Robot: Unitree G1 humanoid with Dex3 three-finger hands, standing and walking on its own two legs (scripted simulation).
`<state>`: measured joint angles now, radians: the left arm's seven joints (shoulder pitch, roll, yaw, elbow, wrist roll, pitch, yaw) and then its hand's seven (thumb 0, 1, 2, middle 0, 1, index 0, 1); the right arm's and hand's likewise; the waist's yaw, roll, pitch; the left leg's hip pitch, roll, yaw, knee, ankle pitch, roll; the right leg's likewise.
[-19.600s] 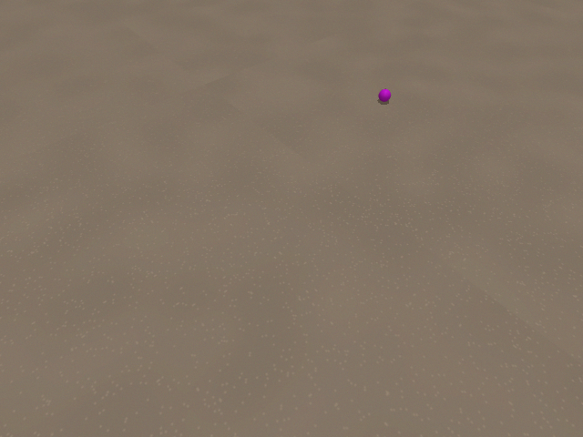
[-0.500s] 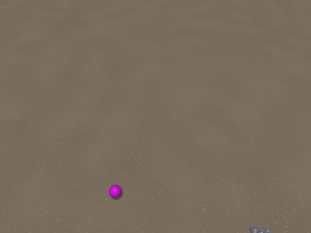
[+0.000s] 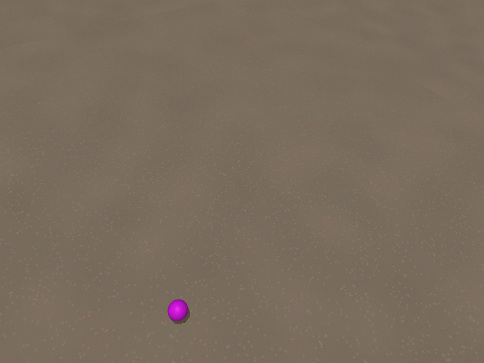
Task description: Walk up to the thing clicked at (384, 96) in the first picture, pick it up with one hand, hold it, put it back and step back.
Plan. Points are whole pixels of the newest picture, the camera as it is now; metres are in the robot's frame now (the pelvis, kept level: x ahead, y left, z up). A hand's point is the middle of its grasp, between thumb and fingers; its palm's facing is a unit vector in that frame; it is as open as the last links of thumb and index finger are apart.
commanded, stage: walk up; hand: left
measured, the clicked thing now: (177, 310) +0.40 +0.20 -0.73
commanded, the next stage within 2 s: none
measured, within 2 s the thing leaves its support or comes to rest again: neither
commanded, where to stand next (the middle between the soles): +0.01 -0.03 m, yaw -1 degrees
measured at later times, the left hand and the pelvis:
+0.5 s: hand out of the picture +0.14 +0.22 -0.14, palm faces -0.07 -0.91 -0.42, open 7.4 cm; pelvis +0.02 -0.04 -0.01, yaw -1 degrees
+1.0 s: hand out of the picture -0.02 +0.23 -0.16, palm faces -0.05 -0.92 -0.39, open 7.4 cm; pelvis -0.04 -0.05 -0.01, yaw -2 degrees
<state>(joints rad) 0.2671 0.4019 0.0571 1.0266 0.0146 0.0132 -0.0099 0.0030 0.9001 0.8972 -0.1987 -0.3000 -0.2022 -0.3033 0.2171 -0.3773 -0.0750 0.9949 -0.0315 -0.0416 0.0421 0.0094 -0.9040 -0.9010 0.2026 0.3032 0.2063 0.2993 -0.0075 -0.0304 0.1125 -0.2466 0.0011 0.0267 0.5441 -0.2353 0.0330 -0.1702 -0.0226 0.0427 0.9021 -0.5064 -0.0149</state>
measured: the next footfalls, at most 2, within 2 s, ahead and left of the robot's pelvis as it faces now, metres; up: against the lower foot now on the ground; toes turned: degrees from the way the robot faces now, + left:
right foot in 0.30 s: +0.14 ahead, -0.14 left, +0.00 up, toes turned -1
left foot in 0.68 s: +0.00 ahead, +0.08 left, +0.00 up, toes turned +0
